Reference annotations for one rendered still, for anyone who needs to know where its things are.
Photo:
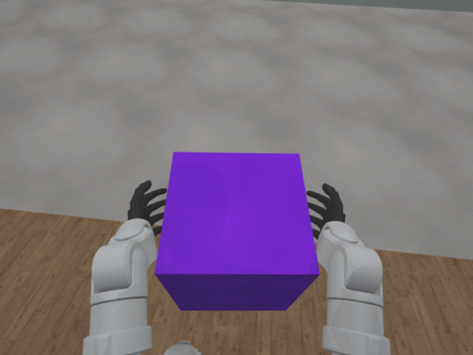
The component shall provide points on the carton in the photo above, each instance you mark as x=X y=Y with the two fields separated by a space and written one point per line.
x=236 y=232

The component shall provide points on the robot right forearm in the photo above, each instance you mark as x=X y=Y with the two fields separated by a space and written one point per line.
x=355 y=324

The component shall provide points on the robot left forearm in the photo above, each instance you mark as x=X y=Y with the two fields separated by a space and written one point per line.
x=119 y=288

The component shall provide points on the left robot hand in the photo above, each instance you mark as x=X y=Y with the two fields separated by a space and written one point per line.
x=139 y=208

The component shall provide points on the right robot hand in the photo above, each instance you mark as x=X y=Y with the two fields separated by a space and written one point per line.
x=333 y=205

